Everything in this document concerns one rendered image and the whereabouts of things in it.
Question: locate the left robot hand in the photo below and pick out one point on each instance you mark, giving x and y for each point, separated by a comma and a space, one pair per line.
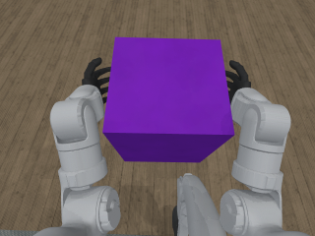
91, 77

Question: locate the left robot forearm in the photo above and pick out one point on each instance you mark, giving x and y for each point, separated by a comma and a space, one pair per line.
74, 125

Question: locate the right robot upper arm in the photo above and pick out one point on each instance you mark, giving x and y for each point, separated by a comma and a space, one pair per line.
250, 213

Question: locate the left robot upper arm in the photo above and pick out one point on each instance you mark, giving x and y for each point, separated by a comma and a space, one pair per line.
91, 212

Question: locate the robot right thigh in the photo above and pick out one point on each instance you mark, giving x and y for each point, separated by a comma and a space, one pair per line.
203, 218

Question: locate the right robot hand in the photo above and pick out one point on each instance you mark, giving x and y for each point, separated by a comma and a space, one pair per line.
239, 82

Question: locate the right robot shin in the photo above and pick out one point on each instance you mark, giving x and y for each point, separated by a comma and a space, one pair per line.
182, 216

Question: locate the carton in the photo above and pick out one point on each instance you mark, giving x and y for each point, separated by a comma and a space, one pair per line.
167, 99

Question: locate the right robot forearm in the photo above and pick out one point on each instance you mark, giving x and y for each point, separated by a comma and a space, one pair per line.
263, 134

